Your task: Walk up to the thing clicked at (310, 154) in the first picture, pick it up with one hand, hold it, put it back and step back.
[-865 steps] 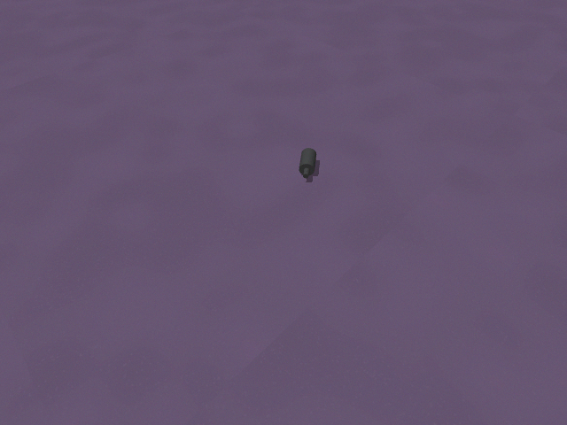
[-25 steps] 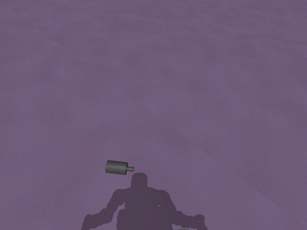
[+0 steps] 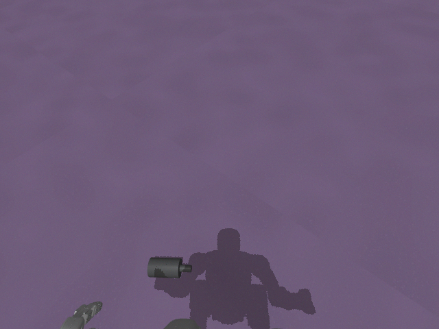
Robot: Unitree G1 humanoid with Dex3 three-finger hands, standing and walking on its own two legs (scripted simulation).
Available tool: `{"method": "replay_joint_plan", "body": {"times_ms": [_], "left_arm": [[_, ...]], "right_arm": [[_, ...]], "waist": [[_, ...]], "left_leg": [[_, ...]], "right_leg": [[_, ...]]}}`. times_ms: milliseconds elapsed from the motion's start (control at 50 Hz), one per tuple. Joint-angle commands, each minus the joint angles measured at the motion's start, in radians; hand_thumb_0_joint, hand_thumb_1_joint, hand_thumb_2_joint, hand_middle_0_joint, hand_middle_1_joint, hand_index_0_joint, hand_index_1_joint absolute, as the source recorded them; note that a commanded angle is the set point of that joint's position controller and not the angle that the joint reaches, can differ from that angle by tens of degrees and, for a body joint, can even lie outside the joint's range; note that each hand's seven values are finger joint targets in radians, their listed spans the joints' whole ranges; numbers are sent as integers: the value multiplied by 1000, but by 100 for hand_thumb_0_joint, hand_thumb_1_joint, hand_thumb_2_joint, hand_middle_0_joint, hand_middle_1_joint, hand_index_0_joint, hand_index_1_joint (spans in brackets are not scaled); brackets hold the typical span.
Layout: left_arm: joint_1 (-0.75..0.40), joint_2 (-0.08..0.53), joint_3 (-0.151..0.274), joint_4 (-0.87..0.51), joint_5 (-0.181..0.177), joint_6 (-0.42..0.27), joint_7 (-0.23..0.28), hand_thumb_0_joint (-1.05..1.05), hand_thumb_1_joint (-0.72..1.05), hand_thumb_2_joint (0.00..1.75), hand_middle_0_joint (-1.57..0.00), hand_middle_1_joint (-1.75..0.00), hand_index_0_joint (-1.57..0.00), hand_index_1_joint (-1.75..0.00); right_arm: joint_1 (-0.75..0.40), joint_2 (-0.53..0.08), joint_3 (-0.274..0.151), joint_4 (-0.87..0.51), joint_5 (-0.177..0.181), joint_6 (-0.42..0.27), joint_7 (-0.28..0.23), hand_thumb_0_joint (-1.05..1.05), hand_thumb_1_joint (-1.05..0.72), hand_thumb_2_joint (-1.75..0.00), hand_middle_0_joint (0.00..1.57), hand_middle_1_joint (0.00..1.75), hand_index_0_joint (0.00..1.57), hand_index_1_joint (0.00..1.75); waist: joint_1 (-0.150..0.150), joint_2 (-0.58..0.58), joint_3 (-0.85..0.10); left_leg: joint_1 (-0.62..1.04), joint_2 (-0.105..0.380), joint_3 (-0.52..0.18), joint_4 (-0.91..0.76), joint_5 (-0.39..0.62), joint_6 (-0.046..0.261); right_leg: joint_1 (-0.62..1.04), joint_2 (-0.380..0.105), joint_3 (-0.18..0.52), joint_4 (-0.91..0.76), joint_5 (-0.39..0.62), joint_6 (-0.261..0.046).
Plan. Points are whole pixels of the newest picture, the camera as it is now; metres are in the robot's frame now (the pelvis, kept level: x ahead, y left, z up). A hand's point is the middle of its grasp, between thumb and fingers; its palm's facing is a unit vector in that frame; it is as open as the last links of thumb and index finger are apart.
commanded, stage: walk up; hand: left
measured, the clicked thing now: (170, 267) +0.44 +0.29 -0.73
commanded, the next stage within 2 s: none
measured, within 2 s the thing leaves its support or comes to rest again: neither
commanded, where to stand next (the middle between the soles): +0.08 +0.01 m, yaw +3 degrees
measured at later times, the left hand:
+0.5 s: hand out of the picture +0.12 +0.25 -0.17, palm faces +0.01 -0.93 -0.36, open 7.4 cm
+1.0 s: hand out of the picture +0.05 +0.26 -0.15, palm faces +0.05 -0.91 -0.41, open 7.4 cm
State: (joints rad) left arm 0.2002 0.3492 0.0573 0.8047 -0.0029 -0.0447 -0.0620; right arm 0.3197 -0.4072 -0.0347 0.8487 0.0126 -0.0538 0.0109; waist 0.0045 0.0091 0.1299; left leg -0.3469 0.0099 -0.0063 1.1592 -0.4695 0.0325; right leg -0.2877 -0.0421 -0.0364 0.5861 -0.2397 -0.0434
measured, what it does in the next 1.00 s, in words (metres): steps on the spot: left foot, then right foot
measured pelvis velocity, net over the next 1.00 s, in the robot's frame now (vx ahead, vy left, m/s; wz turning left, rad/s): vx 0.01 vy -0.02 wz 0.07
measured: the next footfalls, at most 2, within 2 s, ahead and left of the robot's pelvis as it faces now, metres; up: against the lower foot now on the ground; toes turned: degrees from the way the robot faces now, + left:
left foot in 0.24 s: +0.17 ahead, +0.11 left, +0.00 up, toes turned +3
right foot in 0.52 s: +0.07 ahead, -0.14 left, +0.00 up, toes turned +0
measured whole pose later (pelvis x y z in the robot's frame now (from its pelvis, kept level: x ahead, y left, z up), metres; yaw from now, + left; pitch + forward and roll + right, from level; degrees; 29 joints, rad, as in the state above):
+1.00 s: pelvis +0.01 -0.02 -0.01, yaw +4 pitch -4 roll +0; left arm 0.21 0.39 0.02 0.97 0.01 -0.02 0.00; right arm 0.14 -0.37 -0.02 0.97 0.00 0.02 0.03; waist 0.01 0.01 0.11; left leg -0.29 0.01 -0.04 0.62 -0.27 -0.02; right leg -0.25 -0.03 -0.02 0.64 -0.31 0.00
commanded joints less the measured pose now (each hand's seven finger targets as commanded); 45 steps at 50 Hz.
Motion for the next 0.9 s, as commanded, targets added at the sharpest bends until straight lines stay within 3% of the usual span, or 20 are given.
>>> {"method": "replay_joint_plan", "body": {"times_ms": [0, 80, 160, 200, 220, 260, 280, 360, 440, 500, 520, 540, 560, 620, 680, 780, 800, 820, 840, 880], "left_arm": [[77, 259, 73, -55, 3, -12, 40, 0, 90, 90, -20, -30, -20, -30], [48, 237, 50, -75, 20, -14, 60, 0, 90, 90, -20, -30, -20, -30], [20, 265, 43, -74, 0, 14, 64, 0, 90, 90, -20, -30, -20, -30], [-8, 251, 28, -72, -15, 29, 68, 0, 90, 90, -20, -30, -20, -30], [14, 231, 21, -69, -21, 36, 70, 0, 90, 90, -20, -30, -20, -30], [70, 211, 22, -43, -35, 63, 78, 0, 90, 90, -20, -30, -20, -30], [86, 224, 23, -23, -30, 77, 86, 0, 90, 90, -20, -30, -20, -30], [79, 238, 32, 30, -22, 74, 78, 0, 90, 90, -20, -30, -20, -30], [83, 216, 27, 61, -16, 44, 85, 0, 90, 90, -20, -30, -20, -30], [116, 231, 37, 107, 10, 9, 99, 0, 90, 90, -20, -30, -20, -30], [95, 280, 43, 90, 27, -3, 105, 0, 90, 90, -20, -30, -20, -30], [50, 385, 66, 71, 35, -4, 106, 0, 90, 90, -20, -30, -20, -30], [-12, 454, 75, 53, 42, -5, 107, 0, 90, 90, -20, -30, -20, -30], [-39, 309, 52, 48, 30, -18, 106, 0, 90, 90, -20, -30, -20, -30], [36, 304, 48, 60, 35, -23, 104, 0, 90, 90, -20, -30, -20, -30], [-29, 269, 30, 25, 17, 6, 87, 0, 90, 90, -20, -30, -20, -30], [2, 215, 13, 16, 7, 7, 85, 0, 90, 90, -20, -30, -20, -30], [27, 161, -3, 16, -3, 13, 83, 0, 90, 90, -20, -30, -20, -30], [14, 226, 11, 45, 5, 23, 95, 0, 90, 90, -20, -30, -20, -30], [27, 247, 16, 88, 6, 16, 82, 0, 90, 90, -20, -30, -20, -30]], "right_arm": [[128, -158, -60, -50, -8, -15, -10, 0, -90, -90, 20, 30, 20, 30], [65, -129, -48, -51, -7, -8, -20, 0, -90, -90, 20, 30, 20, 30], [35, -136, -50, -40, -20, -12, -31, 0, -90, -90, 20, 30, 20, 30], [52, -157, -60, -31, -28, -11, -33, 0, -90, -90, 20, 30, 20, 30], [24, -212, -74, -45, -35, -8, -37, 0, -90, -90, 20, 30, 20, 30], [-39, -279, -80, -82, -28, -2, -37, 0, -90, -90, 20, 30, 20, 30], [-57, -287, -81, -77, -22, -1, -41, 0, -90, -90, 20, 30, 20, 30], [-152, -235, -63, -91, -21, 19, -44, 0, -90, -90, 20, 30, 20, 30], [-146, -213, -60, -78, -37, 43, -28, 0, -90, -90, 20, 30, 20, 30], [-187, -190, -53, -77, -24, 74, -10, 0, -90, -90, 20, 30, 20, 30], [-202, -153, -43, -88, -12, 77, -5, 0, -90, -90, 20, 30, 20, 30], [-239, -136, -43, -104, -18, 81, -6, 0, -90, -90, 20, 30, 20, 30], [-262, -189, -68, -94, -27, 89, -17, 0, -90, -90, 20, 30, 20, 30], [-224, -177, -70, -50, -13, 77, -3, 0, -90, -90, 20, 30, 20, 30], [-234, -142, -55, -47, -11, 65, 0, 0, -90, -90, 20, 30, 20, 30], [-114, -151, -70, 35, -28, 35, -5, 0, -90, -90, 20, 30, 20, 30], [-95, -201, -83, 37, -39, 26, -13, 0, -90, -90, 20, 30, 20, 30], [-137, -234, -82, 19, -43, 19, -14, 0, -90, -90, 20, 30, 20, 30], [-145, -290, -90, 18, -29, 21, -11, 0, -90, -90, 20, 30, 20, 30], [-266, -246, -69, 10, -26, 35, -5, 0, -90, -90, 20, 30, 20, 30]], "waist": [[2, -156, -69], [7, -148, -77], [7, -124, -153], [-29, -82, -174], [-17, 38, -174], [6, 159, -220], [2, 176, -229], [18, 174, -212], [-1, 178, -257], [32, 119, -218], [25, -4, -176], [29, -180, -98], [35, -229, -54], [-4, -125, -21], [37, -184, -88], [-34, -159, -215], [-34, -16, -264], [-4, 112, -281], [-28, 132, -263], [24, 101, -164]], "left_leg": [[-94, 13, -43, -35, 112, -18], [-58, 23, -11, -305, 168, -59], [58, 2, 39, -494, 287, -32], [179, -1, 11, -612, 463, 5], [192, 92, -106, -659, 649, 31], [177, 346, -438, -740, 817, 214], [151, 383, -488, -733, 764, 282], [68, 236, -232, -698, 634, 188], [198, 206, -210, -621, 566, 173], [51, 137, -140, -488, 495, 101], [-74, 75, -94, -414, 404, 47], [-193, -38, -52, -337, 36, -5], [-120, -13, -126, -191, -94, -16], [-172, -31, -129, -187, -25, -7], [-108, -20, -55, -344, 35, -13], [247, -22, 1, -780, 322, 8], [386, 107, -203, -801, 425, 55], [474, 269, -422, -785, 486, 138], [265, 346, -469, -794, 318, 250], [48, 235, -295, -805, 129, 188]], "right_leg": [[50, -163, 143, -233, 396, -192], [47, -181, 71, -183, 679, -200], [77, -194, 93, -18, 633, -156], [-21, -166, 93, 81, 437, -107], [-63, -105, 63, 141, 282, -56], [-80, 85, 58, 407, -384, 12], [-56, 49, 119, 488, -432, 15], [-49, 52, 111, 474, -341, 8], [-33, 32, 26, 129, -286, 45], [154, 31, 41, -170, 7, 31], [151, -90, 235, -192, 7, -8], [46, -301, 486, -259, -9, -124], [-102, -412, 592, -271, 73, -236], [69, -258, 278, -132, 482, -170], [171, -192, 199, -81, 588, -113], [76, -126, 94, 128, 343, -45], [-57, -60, 63, 258, 182, 2], [-231, 28, 17, 281, -276, 35], [-105, -23, 79, 283, -407, 32], [52, -31, 71, 135, -326, 18]]}}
